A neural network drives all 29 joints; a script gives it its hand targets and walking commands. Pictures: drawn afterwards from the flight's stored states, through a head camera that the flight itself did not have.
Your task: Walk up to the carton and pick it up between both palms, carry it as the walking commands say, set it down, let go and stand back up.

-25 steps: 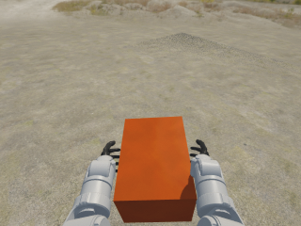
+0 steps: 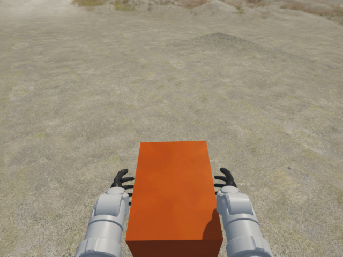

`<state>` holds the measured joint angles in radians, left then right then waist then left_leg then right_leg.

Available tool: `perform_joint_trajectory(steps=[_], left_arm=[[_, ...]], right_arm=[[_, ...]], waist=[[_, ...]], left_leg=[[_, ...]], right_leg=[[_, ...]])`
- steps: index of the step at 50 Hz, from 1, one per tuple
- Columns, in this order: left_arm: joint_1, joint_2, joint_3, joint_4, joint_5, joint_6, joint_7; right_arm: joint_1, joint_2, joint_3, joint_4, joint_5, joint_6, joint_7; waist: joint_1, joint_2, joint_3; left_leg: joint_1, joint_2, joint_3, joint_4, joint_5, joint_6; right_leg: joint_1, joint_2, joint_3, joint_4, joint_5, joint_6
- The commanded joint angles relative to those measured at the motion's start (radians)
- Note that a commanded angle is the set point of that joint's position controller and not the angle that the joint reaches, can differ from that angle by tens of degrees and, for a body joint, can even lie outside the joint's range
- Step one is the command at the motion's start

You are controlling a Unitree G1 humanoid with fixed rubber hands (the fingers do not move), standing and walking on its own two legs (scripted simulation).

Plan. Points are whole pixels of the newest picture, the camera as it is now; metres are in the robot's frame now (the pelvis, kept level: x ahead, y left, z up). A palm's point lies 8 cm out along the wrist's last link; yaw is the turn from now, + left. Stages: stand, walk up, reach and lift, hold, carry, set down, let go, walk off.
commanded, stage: hold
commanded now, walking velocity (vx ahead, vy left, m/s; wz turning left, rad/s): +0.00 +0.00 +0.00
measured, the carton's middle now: (174, 197) +0.32 +0.01 -0.04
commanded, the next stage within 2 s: carry in 0.10 s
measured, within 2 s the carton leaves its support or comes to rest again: neither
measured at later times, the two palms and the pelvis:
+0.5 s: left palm (95, 191) +0.25 +0.19 +0.07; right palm (217, 194) +0.26 -0.09 +0.08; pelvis -0.05 +0.04 -0.02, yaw +2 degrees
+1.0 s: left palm (29, 240) +0.13 +0.27 +0.07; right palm (174, 202) +0.22 +0.01 +0.08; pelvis -0.08 +0.06 -0.02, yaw +16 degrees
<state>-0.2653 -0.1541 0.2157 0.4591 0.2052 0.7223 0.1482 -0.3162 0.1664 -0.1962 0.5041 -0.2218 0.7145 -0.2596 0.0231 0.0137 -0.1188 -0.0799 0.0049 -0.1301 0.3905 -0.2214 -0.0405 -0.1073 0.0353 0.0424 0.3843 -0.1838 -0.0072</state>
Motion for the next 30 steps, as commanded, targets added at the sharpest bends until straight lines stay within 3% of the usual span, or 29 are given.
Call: perform_joint_trajectory(steps=[1,2,3,4,5,6,7,8,9,10,11,13,14,15,16,17,18,19,20,21,22,23,24,25,26,27,28,29,30], left_arm=[[-0.682,-0.976,-0.506,-0.206,-0.278,-0.055,-0.476],[-0.678,-0.991,-0.512,-0.188,-0.280,-0.048,-0.466],[-0.607,-0.997,-0.497,-0.128,-0.258,-0.032,-0.462],[-0.605,-1.010,-0.473,-0.121,-0.240,-0.030,-0.466],[-0.722,-1.079,-0.569,-0.216,-0.282,-0.041,-0.453],[-0.710,-1.061,-0.556,-0.211,-0.282,-0.019,-0.446],[-0.760,-1.070,-0.602,-0.265,-0.311,-0.014,-0.439],[-0.763,-1.081,-0.583,-0.256,-0.307,0.006,-0.431],[-0.744,-1.068,-0.580,-0.254,-0.304,0.021,-0.423],[-0.750,-1.107,-0.622,-0.315,-0.333,0.041,-0.414],[-0.794,-1.122,-0.676,-0.391,-0.355,0.052,-0.391],[-0.799,-1.128,-0.701,-0.501,-0.387,0.104,-0.364],[-0.775,-1.142,-0.707,-0.512,-0.380,0.128,-0.351],[-0.822,-1.119,-0.700,-0.466,-0.372,0.153,-0.334],[-0.762,-1.082,-0.687,-0.504,-0.367,0.179,-0.315],[-0.663,-1.114,-0.706,-0.520,-0.380,0.215,-0.302],[-0.816,-1.097,-0.741,-0.602,-0.431,0.231,-0.285],[-0.802,-1.094,-0.741,-0.615,-0.436,0.252,-0.257],[-0.636,-1.087,-0.731,-0.614,-0.420,0.295,-0.242],[-0.611,-1.087,-0.743,-0.689,-0.445,0.316,-0.228],[-0.701,-1.055,-0.763,-0.759,-0.459,0.329,-0.210],[-0.576,-1.076,-0.726,-0.707,-0.452,0.365,-0.205],[-0.592,-1.073,-0.742,-0.750,-0.460,0.377,-0.198],[-0.598,-1.066,-0.729,-0.798,-0.470,0.387,-0.192],[-0.579,-1.065,-0.746,-0.847,-0.487,0.395,-0.189],[-0.523,-1.075,-0.754,-0.844,-0.497,0.414,-0.181],[-0.560,-1.061,-0.757,-0.918,-0.498,0.420,-0.170],[-0.606,-1.081,-0.760,-0.961,-0.523,0.428,-0.173],[-0.597,-1.065,-0.731,-0.879,-0.495,0.450,-0.163]], right_arm=[[-0.540,1.133,0.490,-0.145,0.289,-0.044,0.536],[-0.548,1.130,0.483,-0.145,0.301,-0.042,0.536],[-0.509,1.101,0.478,-0.141,0.288,-0.040,0.544],[-0.583,1.075,0.459,-0.194,0.285,-0.046,0.552],[-0.768,1.050,0.546,-0.309,0.307,-0.057,0.532],[-0.706,1.046,0.513,-0.240,0.286,-0.028,0.533],[-0.666,1.039,0.521,-0.261,0.284,-0.023,0.527],[-0.731,1.054,0.546,-0.288,0.305,-0.004,0.521],[-0.718,1.052,0.555,-0.280,0.319,0.018,0.519],[-0.705,1.064,0.582,-0.349,0.339,0.040,0.511],[-0.651,1.086,0.597,-0.345,0.348,0.062,0.503],[-0.714,1.131,0.661,-0.457,0.423,0.119,0.491],[-0.804,1.142,0.733,-0.568,0.473,0.136,0.486],[-0.849,1.088,0.703,-0.534,0.453,0.161,0.465],[-0.777,1.093,0.718,-0.538,0.460,0.196,0.448],[-0.698,1.075,0.734,-0.610,0.473,0.231,0.444],[-0.776,1.101,0.744,-0.642,0.506,0.244,0.420],[-0.810,1.082,0.756,-0.688,0.518,0.271,0.398],[-0.685,1.060,0.754,-0.708,0.513,0.310,0.392],[-0.568,1.073,0.733,-0.703,0.513,0.342,0.380],[-0.546,1.072,0.706,-0.664,0.502,0.368,0.363],[-0.527,1.075,0.724,-0.731,0.511,0.392,0.352],[-0.508,1.058,0.714,-0.752,0.503,0.412,0.344],[-0.535,1.085,0.739,-0.795,0.526,0.428,0.333],[-0.520,1.081,0.743,-0.874,0.535,0.428,0.321],[-0.492,1.076,0.751,-0.893,0.536,0.451,0.310],[-0.478,1.108,0.756,-0.886,0.552,0.462,0.305],[-0.534,1.103,0.746,-0.918,0.560,0.464,0.299],[-0.602,1.051,0.728,-0.911,0.541,0.486,0.283]], waist=[[0.002,-0.002,-0.313],[0.007,0.027,-0.304],[-0.006,0.025,-0.237],[0.024,0.045,-0.226],[-0.033,0.004,-0.216],[-0.031,-0.006,-0.178],[-0.036,0.042,-0.179],[-0.029,0.048,-0.163],[-0.028,0.053,-0.249],[-0.025,0.062,-0.252],[-0.022,0.067,-0.273],[-0.024,0.048,-0.268],[-0.016,0.045,-0.327],[-0.020,0.028,-0.345],[-0.022,0.056,-0.324],[-0.025,0.088,-0.370],[-0.024,0.052,-0.392],[-0.017,0.098,-0.379],[-0.021,0.123,-0.349],[-0.029,0.169,-0.352],[-0.031,0.195,-0.336],[-0.021,0.142,-0.361],[-0.022,0.116,-0.378],[-0.015,-0.006,-0.386],[-0.017,-0.078,-0.443],[-0.008,-0.199,-0.416],[-0.021,-0.233,-0.431],[-0.018,-0.207,-0.408],[-0.011,-0.232,-0.372]], left_leg=[[-0.052,-0.101,0.077,-0.073,0.305,0.028],[-0.040,-0.087,0.071,-0.067,0.294,0.030],[-0.044,-0.098,0.068,-0.078,0.295,0.028],[-0.066,-0.100,0.079,-0.083,0.295,0.024],[-0.074,0.093,0.011,0.087,0.191,0.057],[-0.099,0.100,-0.022,0.106,0.119,0.078],[-0.128,0.093,0.003,0.035,-0.005,0.073],[-0.167,0.114,-0.050,0.028,-0.003,0.089],[-0.162,0.135,-0.069,0.030,0.001,0.104],[-0.198,0.164,-0.121,0.038,0.148,0.126],[-0.196,0.138,-0.078,0.099,0.178,0.109],[-0.228,0.131,-0.104,0.093,0.175,0.120],[-0.222,0.122,-0.103,0.120,0.209,0.122],[-0.207,0.134,-0.117,0.142,0.234,0.129],[-0.212,0.137,-0.129,0.118,0.199,0.125],[-0.163,0.128,-0.117,0.161,0.262,0.131],[-0.192,0.109,-0.110,0.193,0.290,0.131],[-0.220,0.102,-0.121,0.158,0.203,0.130],[-0.268,0.112,-0.173,0.094,0.069,0.137],[-0.221,0.133,-0.228,0.026,-0.023,0.152],[-0.209,0.144,-0.248,0.029,-0.023,0.151],[-0.254,0.120,-0.218,0.066,-0.044,0.142],[-0.277,0.097,-0.177,0.119,0.002,0.123],[-0.340,0.050,-0.098,0.226,0.022,0.097],[-0.401,0.021,-0.050,0.330,0.131,0.073],[-0.493,-0.021,0.001,0.445,0.072,0.056],[-0.459,-0.025,0.075,0.424,-0.200,0.052],[-0.462,-0.025,0.098,0.519,-0.278,0.059],[-0.412,-0.017,0.139,0.487,-0.325,0.069]], right_leg=[[0.240,0.031,0.007,-0.014,0.449,0.059],[0.229,0.026,0.023,-0.024,0.406,0.050],[0.190,0.045,-0.004,-0.031,0.377,0.050],[0.202,0.051,-0.006,-0.037,0.308,0.040],[-0.036,-0.162,0.047,0.115,0.330,-0.006],[-0.131,-0.146,0.066,0.086,0.171,-0.018],[-0.112,-0.148,0.048,0.089,0.086,-0.008],[-0.122,-0.132,0.034,0.089,0.026,0.000],[-0.086,-0.131,0.022,0.115,0.012,0.006],[-0.096,-0.127,0.019,0.148,0.060,0.022],[-0.110,-0.124,0.007,0.135,0.092,0.032],[-0.110,-0.120,-0.002,0.151,0.097,0.051],[-0.080,-0.120,0.003,0.173,0.090,0.043],[-0.102,-0.123,0.015,0.180,0.121,0.032],[-0.105,-0.094,-0.039,0.176,-0.010,0.046],[-0.133,-0.125,-0.015,0.202,0.114,0.043],[-0.091,-0.129,-0.008,0.189,0.090,0.031],[-0.100,-0.112,-0.022,0.178,-0.036,0.038],[-0.121,-0.078,-0.079,0.200,-0.163,0.057],[-0.191,-0.045,-0.081,0.256,-0.205,0.053],[-0.213,-0.047,-0.076,0.215,-0.240,0.058],[-0.163,-0.065,-0.063,0.181,-0.232,0.051],[-0.138,-0.110,-0.047,0.169,-0.192,0.046],[-0.074,-0.186,0.033,0.089,-0.168,0.026],[0.027,-0.286,0.126,0.104,0.007,-0.022],[0.077,-0.375,0.222,0.092,0.194,-0.079],[0.099,-0.430,0.191,0.135,0.394,-0.132],[0.017,-0.452,0.179,0.086,0.328,-0.148],[-0.064,-0.466,0.150,0.048,0.176,-0.139]])
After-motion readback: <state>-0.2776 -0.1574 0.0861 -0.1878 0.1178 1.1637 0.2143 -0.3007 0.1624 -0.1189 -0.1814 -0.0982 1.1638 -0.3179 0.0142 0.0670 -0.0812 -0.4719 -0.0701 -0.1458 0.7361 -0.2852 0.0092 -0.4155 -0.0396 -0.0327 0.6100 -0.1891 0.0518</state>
